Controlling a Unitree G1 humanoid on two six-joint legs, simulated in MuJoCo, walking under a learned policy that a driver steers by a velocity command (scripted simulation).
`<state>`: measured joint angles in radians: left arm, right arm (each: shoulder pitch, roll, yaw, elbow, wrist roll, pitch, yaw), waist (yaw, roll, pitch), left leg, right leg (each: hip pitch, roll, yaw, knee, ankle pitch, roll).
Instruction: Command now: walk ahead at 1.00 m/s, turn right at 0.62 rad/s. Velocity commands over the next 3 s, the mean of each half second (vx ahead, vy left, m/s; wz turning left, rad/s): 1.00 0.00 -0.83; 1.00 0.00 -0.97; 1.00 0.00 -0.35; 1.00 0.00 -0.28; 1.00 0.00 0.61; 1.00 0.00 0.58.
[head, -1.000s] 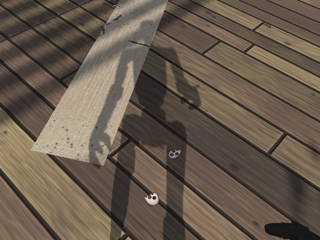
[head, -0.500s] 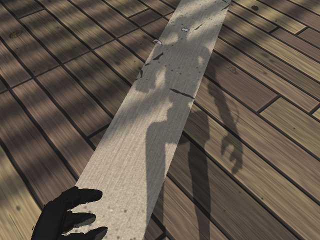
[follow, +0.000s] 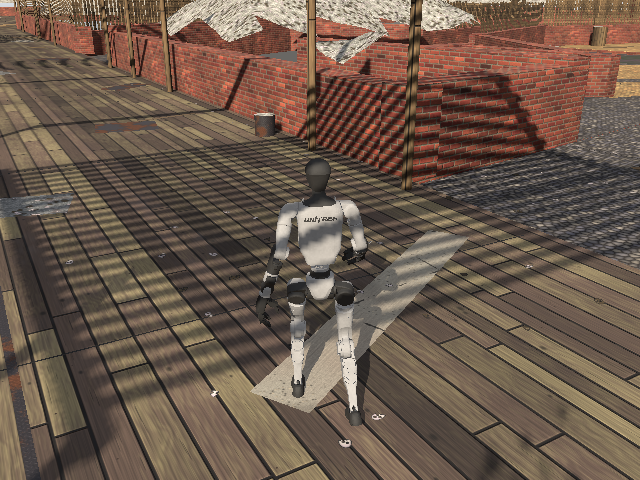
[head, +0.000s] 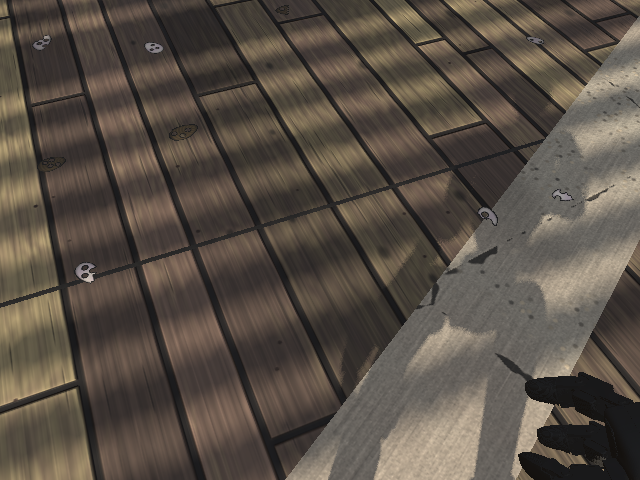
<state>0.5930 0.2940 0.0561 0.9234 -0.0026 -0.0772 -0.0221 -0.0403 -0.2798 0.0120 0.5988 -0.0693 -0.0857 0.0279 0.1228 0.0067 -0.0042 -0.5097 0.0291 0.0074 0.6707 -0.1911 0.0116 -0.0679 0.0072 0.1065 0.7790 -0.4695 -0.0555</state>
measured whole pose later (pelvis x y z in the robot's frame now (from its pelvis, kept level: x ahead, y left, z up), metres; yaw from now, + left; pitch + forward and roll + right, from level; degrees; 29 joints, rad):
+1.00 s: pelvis +0.86 -0.27 +0.02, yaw -54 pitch +1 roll +3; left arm 0.19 0.39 0.07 0.71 0.04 0.00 -0.05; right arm 0.32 -0.33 -0.05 0.75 -0.04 -0.07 -0.01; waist -0.02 -0.05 0.02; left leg -0.19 0.02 0.12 0.44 -0.26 -0.02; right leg -0.56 0.00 0.01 1.27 -0.28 -0.10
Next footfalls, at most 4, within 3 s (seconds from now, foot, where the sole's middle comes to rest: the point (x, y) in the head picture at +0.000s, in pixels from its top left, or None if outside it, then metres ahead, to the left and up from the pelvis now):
0.40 right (426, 469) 0.53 -0.12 -0.75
0.82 left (458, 291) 0.98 -0.20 -0.75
1.26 right None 1.04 -0.66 -0.75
1.70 left None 1.40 -1.00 -0.75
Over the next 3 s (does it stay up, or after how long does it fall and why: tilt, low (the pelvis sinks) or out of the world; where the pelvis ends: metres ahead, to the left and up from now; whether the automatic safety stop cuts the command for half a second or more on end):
stays up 1.81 -1.93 0.00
